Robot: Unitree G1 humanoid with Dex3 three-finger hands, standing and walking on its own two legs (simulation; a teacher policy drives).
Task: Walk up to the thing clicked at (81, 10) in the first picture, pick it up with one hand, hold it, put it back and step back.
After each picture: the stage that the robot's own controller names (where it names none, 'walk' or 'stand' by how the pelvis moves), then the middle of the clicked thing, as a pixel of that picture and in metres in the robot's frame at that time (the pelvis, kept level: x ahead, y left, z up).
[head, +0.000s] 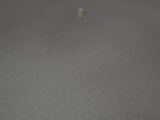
stand; (80, 13) +2.18 -0.06 -0.72
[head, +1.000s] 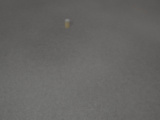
walk; (67, 23) +2.05 +0.06 -0.72
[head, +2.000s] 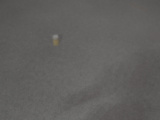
walk; (55, 40) +1.42 +0.17 -0.72
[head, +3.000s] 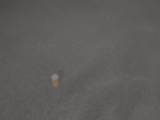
walk; (55, 80) +0.91 +0.20 -0.71
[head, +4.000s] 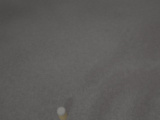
walk; (62, 113) +0.56 +0.23 -0.71
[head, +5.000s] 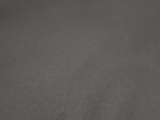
stand; out of the picture +0.42 +0.21 -0.72
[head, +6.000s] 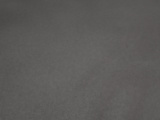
stand; out of the picture +0.40 +0.20 -0.73
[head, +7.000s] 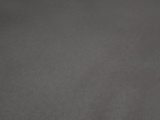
stand; out of the picture +0.39 +0.21 -0.73
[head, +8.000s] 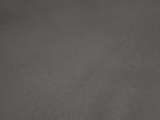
stand; out of the picture +0.37 +0.20 -0.73
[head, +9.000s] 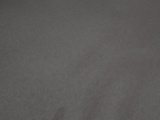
go down; out of the picture +0.39 +0.20 -0.71
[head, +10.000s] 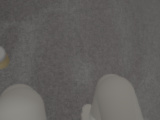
go down; out of the picture +0.46 +0.27 -0.28
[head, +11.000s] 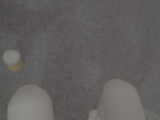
close in; (13, 60) +0.46 +0.26 -0.29
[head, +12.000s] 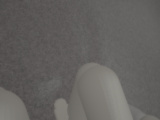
close in; out of the picture +0.44 +0.30 -0.22
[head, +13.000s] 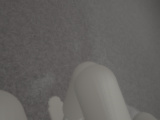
close; out of the picture +0.43 +0.31 -0.22
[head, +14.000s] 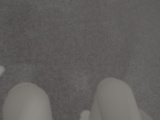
lift; out of the picture +0.37 +0.29 -0.11
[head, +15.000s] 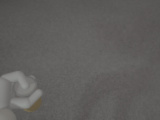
hold; (28, 94) +0.33 +0.18 +0.02
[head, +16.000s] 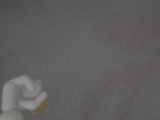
hold; (35, 97) +0.33 +0.17 -0.01
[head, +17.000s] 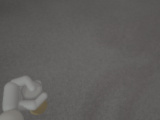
hold; (35, 98) +0.33 +0.17 -0.01
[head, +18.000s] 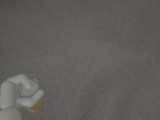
crouch; (32, 96) +0.34 +0.18 -0.03
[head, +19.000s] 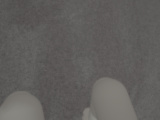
lower; out of the picture +0.48 +0.27 -0.10
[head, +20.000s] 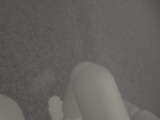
lower; out of the picture +0.43 +0.32 -0.23
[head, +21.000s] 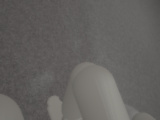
lower; out of the picture +0.43 +0.32 -0.23
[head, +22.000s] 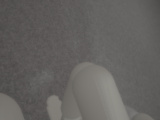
lower; out of the picture +0.43 +0.32 -0.23
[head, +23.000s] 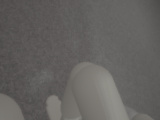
lower; out of the picture +0.43 +0.32 -0.23
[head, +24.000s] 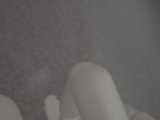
open; out of the picture +0.43 +0.32 -0.23
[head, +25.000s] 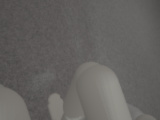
stand; out of the picture +0.42 +0.31 -0.23
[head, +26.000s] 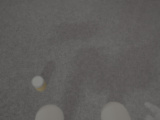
walk; (39, 83) +0.45 +0.23 -0.47
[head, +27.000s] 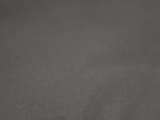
stand; out of the picture +0.40 +0.20 -0.67
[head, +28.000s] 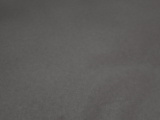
stand; out of the picture +0.40 +0.22 -0.67
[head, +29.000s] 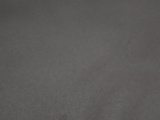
stand; out of the picture +0.40 +0.20 -0.70
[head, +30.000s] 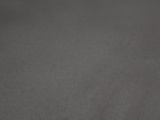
stand; out of the picture +0.40 +0.21 -0.72
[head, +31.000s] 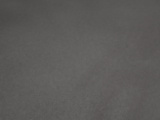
stand; out of the picture +0.38 +0.21 -0.73
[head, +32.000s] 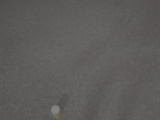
walk; (56, 112) +0.46 +0.20 -0.70
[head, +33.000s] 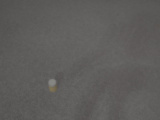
walk; (52, 85) +0.70 +0.20 -0.71
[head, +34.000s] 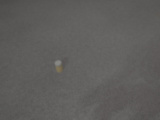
stand; (58, 66) +1.01 +0.29 -0.70
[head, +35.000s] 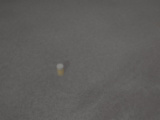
stand; (60, 69) +1.00 +0.21 -0.72
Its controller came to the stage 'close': yes
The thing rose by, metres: 0.71
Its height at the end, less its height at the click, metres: +0.00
